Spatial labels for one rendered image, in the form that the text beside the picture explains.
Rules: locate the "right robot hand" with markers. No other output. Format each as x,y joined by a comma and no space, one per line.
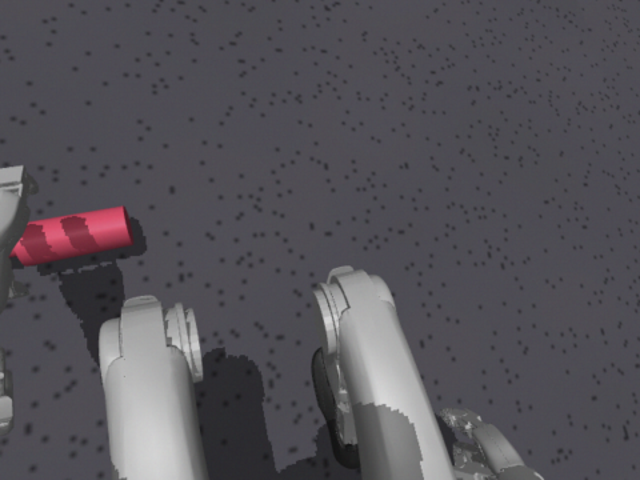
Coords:
492,453

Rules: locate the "bottle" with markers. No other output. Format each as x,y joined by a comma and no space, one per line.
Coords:
74,235

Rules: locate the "left robot hand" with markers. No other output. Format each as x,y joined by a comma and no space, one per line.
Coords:
15,187

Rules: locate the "right robot foot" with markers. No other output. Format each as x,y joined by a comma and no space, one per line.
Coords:
346,454

